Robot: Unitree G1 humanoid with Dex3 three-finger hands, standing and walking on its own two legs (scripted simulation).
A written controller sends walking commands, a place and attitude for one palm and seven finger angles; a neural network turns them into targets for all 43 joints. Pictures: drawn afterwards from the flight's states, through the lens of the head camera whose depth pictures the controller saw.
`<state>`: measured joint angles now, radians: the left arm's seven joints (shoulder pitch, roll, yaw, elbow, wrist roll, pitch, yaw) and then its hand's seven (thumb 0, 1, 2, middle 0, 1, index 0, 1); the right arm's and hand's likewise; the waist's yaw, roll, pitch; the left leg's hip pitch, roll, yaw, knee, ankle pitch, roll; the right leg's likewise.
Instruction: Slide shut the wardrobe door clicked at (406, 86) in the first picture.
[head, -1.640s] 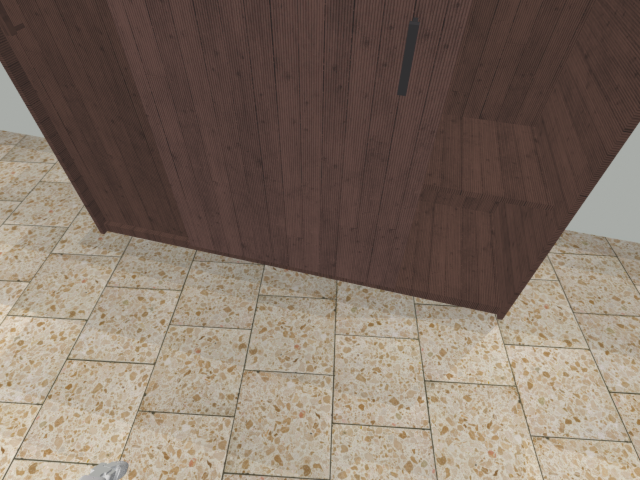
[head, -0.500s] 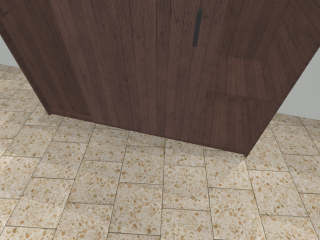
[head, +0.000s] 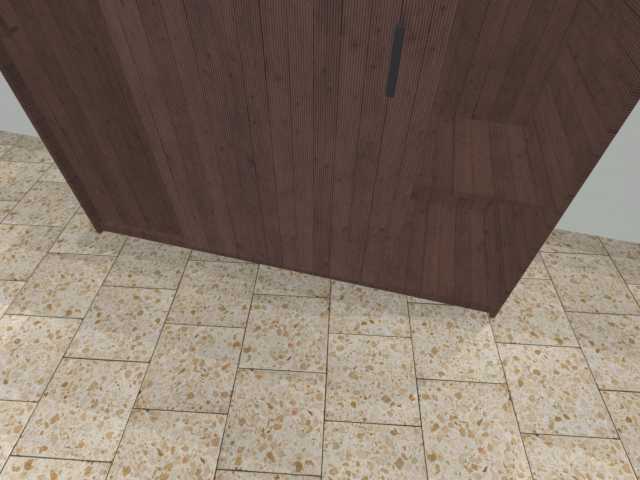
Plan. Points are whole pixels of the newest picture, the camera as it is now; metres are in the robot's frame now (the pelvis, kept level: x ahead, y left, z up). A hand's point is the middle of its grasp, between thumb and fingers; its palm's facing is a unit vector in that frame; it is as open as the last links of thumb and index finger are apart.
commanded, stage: turn to face it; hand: left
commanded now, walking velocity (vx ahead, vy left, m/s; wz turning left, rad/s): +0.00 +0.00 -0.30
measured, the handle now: (395, 59) +0.91 -0.10 +0.13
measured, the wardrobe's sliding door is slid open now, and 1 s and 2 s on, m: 0.39 0.39 0.39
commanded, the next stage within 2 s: take the last steps up to it in 0.34 s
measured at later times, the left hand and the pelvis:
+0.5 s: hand out of the picture +0.05 +0.19 -0.18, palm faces -0.12 -0.97 -0.21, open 7.3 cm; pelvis -0.02 +0.01 -0.02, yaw -6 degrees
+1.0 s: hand out of the picture +0.12 +0.11 -0.18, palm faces -0.15 -0.97 -0.18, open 7.3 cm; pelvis +0.08 -0.06 -0.01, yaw -13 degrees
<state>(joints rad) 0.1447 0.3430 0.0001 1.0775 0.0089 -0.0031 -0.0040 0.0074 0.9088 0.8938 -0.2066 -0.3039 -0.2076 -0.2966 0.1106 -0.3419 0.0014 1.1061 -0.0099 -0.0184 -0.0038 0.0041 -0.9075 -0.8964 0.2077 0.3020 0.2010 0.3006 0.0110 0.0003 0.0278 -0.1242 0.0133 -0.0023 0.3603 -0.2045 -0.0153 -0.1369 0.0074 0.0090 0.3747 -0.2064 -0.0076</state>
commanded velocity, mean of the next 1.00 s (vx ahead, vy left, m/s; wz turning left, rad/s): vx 0.17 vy -0.04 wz -0.17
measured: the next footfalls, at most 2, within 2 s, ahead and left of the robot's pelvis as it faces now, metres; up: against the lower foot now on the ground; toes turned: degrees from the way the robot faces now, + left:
right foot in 0.82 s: +0.07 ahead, -0.17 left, +0.00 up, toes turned -18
left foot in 1.20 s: +0.31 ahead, +0.01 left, +0.00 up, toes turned -3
